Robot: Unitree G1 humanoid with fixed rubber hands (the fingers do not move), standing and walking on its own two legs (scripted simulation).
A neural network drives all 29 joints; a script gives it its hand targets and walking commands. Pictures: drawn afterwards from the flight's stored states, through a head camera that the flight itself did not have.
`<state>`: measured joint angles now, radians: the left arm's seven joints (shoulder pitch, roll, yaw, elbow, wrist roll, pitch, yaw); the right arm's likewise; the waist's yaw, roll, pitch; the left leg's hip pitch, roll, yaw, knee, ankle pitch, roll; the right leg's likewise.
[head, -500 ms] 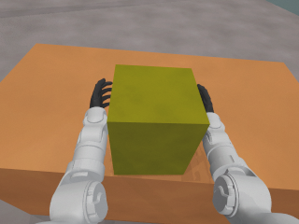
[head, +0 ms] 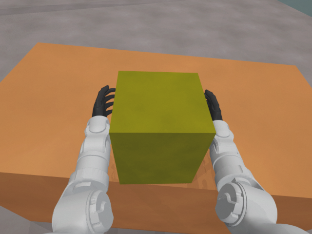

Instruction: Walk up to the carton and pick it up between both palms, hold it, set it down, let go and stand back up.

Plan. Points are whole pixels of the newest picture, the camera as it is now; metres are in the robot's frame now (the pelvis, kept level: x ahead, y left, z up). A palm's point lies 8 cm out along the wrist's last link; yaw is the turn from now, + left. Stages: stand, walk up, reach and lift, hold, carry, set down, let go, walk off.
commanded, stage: set down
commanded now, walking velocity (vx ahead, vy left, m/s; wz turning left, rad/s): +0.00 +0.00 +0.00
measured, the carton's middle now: (157, 130) +0.38 +0.03 +0.05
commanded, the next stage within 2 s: none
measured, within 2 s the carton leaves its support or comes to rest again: neither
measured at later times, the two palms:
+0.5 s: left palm (100, 116) +0.38 +0.18 +0.08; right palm (213, 120) +0.40 -0.12 +0.08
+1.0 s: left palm (102, 117) +0.39 +0.18 +0.07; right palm (212, 120) +0.41 -0.12 +0.07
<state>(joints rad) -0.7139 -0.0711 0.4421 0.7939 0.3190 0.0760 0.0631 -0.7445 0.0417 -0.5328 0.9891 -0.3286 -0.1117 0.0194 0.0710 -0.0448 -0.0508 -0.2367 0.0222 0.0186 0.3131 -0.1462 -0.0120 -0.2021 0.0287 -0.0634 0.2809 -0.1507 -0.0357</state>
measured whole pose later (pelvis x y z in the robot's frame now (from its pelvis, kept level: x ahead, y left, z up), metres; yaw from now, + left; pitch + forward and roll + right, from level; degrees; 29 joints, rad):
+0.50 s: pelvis +0.00 +0.00 +0.00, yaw -1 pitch +3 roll +0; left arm -0.69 -0.11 0.49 0.74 0.37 0.07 0.03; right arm -0.72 0.06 -0.58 0.93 -0.38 -0.13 0.06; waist 0.08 -0.05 -0.02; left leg -0.20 0.02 0.04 0.31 -0.15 0.00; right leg -0.18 0.02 -0.05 0.29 -0.16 -0.03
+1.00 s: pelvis +0.00 +0.01 +0.00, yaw -3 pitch +6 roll -1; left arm -0.70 -0.03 0.34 0.82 0.23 0.05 0.15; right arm -0.76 -0.03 -0.35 1.05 -0.15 -0.11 0.00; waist 0.09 -0.03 -0.05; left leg -0.29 0.04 0.06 0.38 -0.18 0.00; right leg -0.26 0.04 -0.02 0.33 -0.16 -0.03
